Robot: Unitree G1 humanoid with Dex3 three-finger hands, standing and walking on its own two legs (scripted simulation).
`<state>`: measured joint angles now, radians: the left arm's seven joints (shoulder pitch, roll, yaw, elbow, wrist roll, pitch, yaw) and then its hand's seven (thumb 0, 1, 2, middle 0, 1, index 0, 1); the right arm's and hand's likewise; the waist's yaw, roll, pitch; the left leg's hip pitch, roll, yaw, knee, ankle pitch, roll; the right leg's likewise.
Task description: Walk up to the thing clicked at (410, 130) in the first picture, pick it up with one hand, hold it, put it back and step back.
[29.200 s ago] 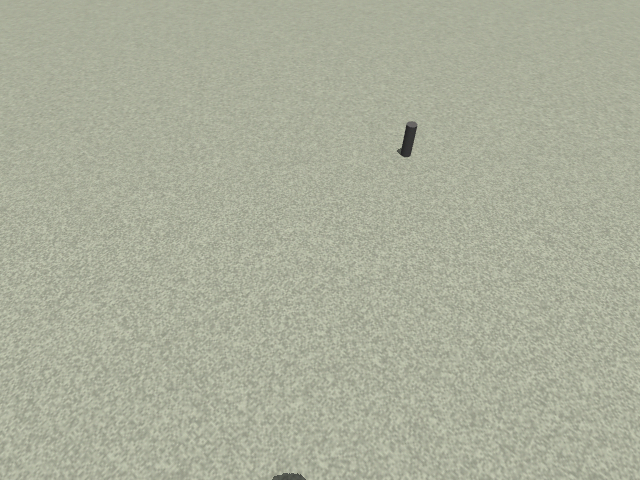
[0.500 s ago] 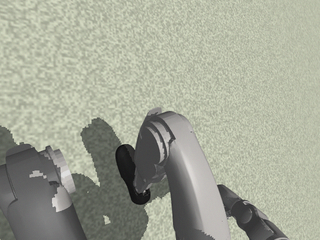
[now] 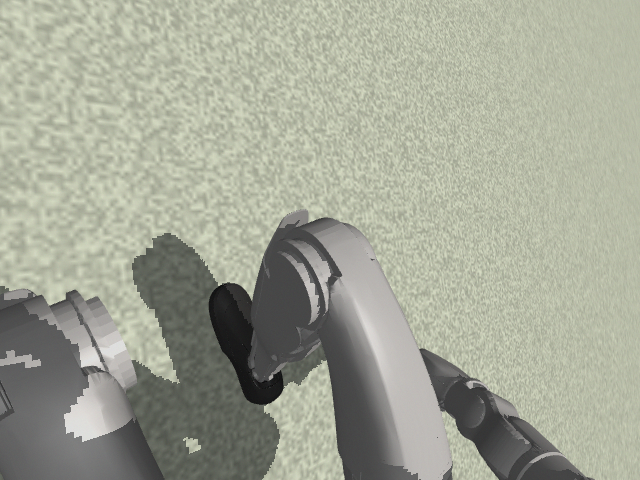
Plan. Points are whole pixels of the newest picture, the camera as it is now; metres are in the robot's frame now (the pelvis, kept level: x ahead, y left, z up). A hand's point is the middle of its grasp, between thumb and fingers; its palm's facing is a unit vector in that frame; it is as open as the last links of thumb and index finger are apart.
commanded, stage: loosen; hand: left
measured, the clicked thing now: out of the picture +0.48 +0.33 -0.20
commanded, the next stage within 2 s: open in 0.24 s
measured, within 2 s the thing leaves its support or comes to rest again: rests again in 0.04 s
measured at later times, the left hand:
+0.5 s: hand out of the picture +0.49 +0.33 -0.17, palm faces +0.52 -0.85 -0.01, open 8.9 cm
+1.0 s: hand out of the picture +0.49 +0.34 -0.16, palm faces +0.51 -0.86 -0.01, open 15.9 cm
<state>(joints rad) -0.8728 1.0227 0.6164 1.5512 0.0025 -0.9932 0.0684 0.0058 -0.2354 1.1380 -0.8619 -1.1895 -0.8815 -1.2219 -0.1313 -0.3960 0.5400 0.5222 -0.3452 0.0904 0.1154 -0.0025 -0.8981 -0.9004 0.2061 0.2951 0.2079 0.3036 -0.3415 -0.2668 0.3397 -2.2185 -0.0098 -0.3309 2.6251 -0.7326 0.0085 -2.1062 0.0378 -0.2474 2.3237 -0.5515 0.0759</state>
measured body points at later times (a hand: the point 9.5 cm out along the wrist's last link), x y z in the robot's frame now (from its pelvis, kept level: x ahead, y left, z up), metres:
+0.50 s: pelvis +0.00 +0.00 +0.00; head +0.26 +0.18 +0.31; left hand +0.46 +0.37 -0.16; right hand +0.12 -0.26 -0.03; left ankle +0.08 +0.11 -0.26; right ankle +0.15 -0.12 -0.26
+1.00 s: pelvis +0.00 +0.00 +0.00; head +0.26 +0.19 +0.31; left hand +0.46 +0.38 -0.16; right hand +0.13 -0.25 -0.03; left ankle +0.08 +0.11 -0.26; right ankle +0.15 -0.12 -0.26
